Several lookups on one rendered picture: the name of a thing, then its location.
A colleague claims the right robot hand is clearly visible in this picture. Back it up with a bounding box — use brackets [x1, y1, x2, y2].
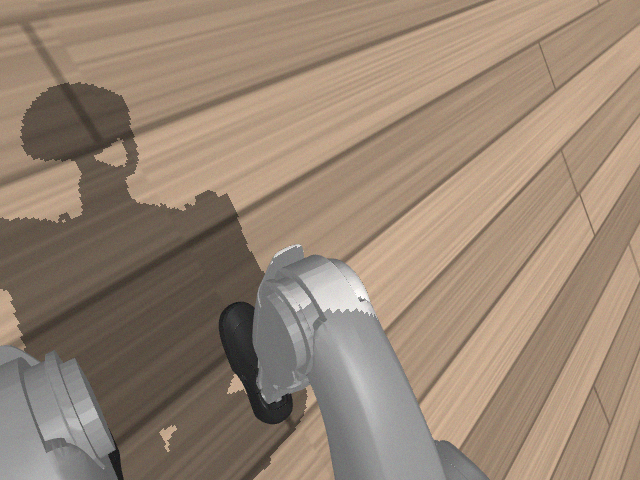
[433, 439, 490, 480]

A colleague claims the right robot foot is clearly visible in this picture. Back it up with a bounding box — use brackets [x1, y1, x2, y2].
[219, 302, 293, 424]

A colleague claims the left robot foot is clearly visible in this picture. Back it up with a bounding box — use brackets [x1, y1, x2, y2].
[108, 427, 124, 480]

